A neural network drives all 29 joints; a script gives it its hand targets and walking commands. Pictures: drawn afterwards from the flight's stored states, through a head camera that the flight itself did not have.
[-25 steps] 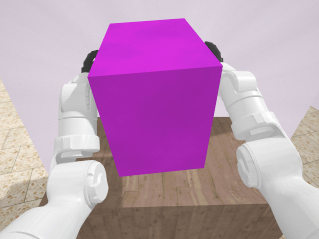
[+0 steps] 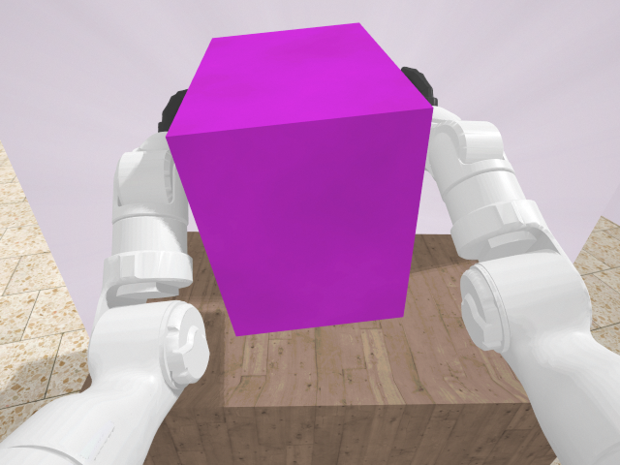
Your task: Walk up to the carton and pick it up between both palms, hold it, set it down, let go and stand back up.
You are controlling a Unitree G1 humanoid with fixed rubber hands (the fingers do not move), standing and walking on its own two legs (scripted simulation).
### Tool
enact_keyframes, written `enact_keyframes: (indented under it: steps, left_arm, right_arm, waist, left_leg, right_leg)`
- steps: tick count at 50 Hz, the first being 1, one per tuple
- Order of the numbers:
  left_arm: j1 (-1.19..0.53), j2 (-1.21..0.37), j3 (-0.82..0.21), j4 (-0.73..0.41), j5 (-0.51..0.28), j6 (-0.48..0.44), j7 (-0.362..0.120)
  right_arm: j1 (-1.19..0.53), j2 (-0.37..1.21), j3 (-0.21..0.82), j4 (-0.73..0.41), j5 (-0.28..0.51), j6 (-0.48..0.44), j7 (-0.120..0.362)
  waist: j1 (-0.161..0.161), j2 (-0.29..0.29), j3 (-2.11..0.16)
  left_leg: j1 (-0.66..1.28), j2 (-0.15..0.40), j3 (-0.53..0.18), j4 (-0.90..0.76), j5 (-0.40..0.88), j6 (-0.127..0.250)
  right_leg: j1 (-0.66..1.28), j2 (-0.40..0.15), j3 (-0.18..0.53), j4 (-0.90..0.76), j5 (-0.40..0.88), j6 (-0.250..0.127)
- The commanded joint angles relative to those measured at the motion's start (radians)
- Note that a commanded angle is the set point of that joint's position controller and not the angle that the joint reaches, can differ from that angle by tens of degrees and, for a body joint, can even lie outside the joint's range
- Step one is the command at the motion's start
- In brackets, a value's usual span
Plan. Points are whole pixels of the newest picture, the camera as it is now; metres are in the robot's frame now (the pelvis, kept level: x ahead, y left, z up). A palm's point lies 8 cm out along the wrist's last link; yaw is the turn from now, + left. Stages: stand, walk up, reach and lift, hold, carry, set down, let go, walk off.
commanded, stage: hold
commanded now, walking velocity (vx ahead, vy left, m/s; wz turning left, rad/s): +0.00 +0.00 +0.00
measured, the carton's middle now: (301, 168) +0.37 +0.00 +0.27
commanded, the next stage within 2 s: none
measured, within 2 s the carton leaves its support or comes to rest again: neither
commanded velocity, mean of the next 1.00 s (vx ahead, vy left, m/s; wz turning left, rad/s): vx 0.00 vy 0.00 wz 0.00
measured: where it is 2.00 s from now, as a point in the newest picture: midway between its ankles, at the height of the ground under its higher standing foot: outside the picture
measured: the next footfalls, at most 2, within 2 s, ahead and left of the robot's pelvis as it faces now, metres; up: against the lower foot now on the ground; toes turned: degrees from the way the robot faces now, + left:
none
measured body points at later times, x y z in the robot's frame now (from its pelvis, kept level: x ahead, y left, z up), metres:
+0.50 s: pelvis +0.00 +0.00 +0.00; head -0.10 +0.02 +0.44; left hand +0.39 +0.15 +0.29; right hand +0.38 -0.14 +0.32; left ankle +0.01 +0.12 -0.75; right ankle +0.01 -0.11 -0.75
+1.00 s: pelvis +0.00 +0.00 +0.00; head -0.10 +0.02 +0.44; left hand +0.38 +0.15 +0.29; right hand +0.38 -0.15 +0.32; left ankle +0.01 +0.12 -0.75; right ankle +0.01 -0.11 -0.75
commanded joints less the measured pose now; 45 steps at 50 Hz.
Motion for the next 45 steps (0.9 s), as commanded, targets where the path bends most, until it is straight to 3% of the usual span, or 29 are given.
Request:
enact_keyframes:
  steps: [1, 10, 13, 17, 22, 25, 32, 37, 45]
  left_arm:
    - [-0.932, -0.593, -0.384, -0.164, -0.154, -0.101, -0.136]
    - [-0.937, -0.586, -0.381, -0.149, -0.166, -0.114, -0.126]
    - [-0.94, -0.606, -0.401, -0.144, -0.179, -0.114, -0.12]
    - [-0.933, -0.609, -0.397, -0.138, -0.173, -0.11, -0.123]
    - [-0.932, -0.59, -0.369, -0.115, -0.155, -0.107, -0.133]
    - [-0.925, -0.602, -0.388, -0.123, -0.16, -0.106, -0.134]
    - [-0.917, -0.594, -0.394, -0.18, -0.161, -0.107, -0.13]
    - [-0.919, -0.605, -0.422, -0.204, -0.176, -0.101, -0.124]
    - [-0.908, -0.594, -0.4, -0.181, -0.166, -0.095, -0.124]
  right_arm:
    - [-0.765, 0.746, 0.184, -0.337, 0.19, -0.024, 0.129]
    - [-0.818, 0.775, 0.204, -0.407, 0.19, -0.039, 0.126]
    - [-0.831, 0.768, 0.203, -0.429, 0.192, -0.041, 0.126]
    - [-0.782, 0.748, 0.182, -0.369, 0.179, -0.028, 0.125]
    - [-0.776, 0.734, 0.165, -0.322, 0.168, -0.025, 0.127]
    - [-0.778, 0.727, 0.165, -0.333, 0.174, -0.028, 0.127]
    - [-0.775, 0.742, 0.203, -0.39, 0.204, -0.03, 0.121]
    - [-0.771, 0.741, 0.208, -0.417, 0.21, -0.027, 0.121]
    - [-0.782, 0.753, 0.217, -0.418, 0.207, -0.021, 0.121]
  waist:
    - [-0.003, 0.068, -0.329]
    - [0.012, 0.011, -0.335]
    - [0.005, 0.029, -0.343]
    - [-0.014, 0.044, -0.306]
    - [-0.006, 0.053, -0.283]
    - [-0.018, 0.074, -0.306]
    - [-0.007, 0.059, -0.355]
    - [-0.016, 0.059, -0.348]
    - [0.001, 0.027, -0.327]
  left_leg:
    - [0.049, -0.033, 0.007, -0.035, 0.26, -0.058]
    - [0.045, -0.039, 0.007, -0.041, 0.214, -0.027]
    - [0.049, -0.04, 0.005, -0.034, 0.209, -0.03]
    - [0.041, -0.035, 0.004, -0.048, 0.186, -0.041]
    - [0.014, -0.033, 0.007, -0.06, 0.152, -0.04]
    - [0.026, -0.032, 0.003, -0.049, 0.194, -0.05]
    - [0.058, -0.037, 0.002, -0.03, 0.267, -0.052]
    - [0.068, -0.035, 0.001, -0.028, 0.271, -0.055]
    - [0.058, -0.038, 0.003, -0.035, 0.242, -0.038]
  right_leg:
    - [0.145, 0.019, 0.024, 0.008, 0.252, 0.063]
    - [0.117, 0.02, 0.023, -0.006, 0.22, 0.073]
    - [0.1, 0.02, 0.027, -0.01, 0.208, 0.069]
    - [0.096, 0.017, 0.03, -0.014, 0.18, 0.062]
    - [0.099, 0.01, 0.034, -0.015, 0.149, 0.06]
    - [0.116, 0.013, 0.032, -0.007, 0.191, 0.057]
    - [0.148, 0.019, 0.028, 0.01, 0.285, 0.07]
    - [0.131, 0.026, 0.025, 0.005, 0.27, 0.068]
    - [0.126, 0.022, 0.03, -0.002, 0.256, 0.072]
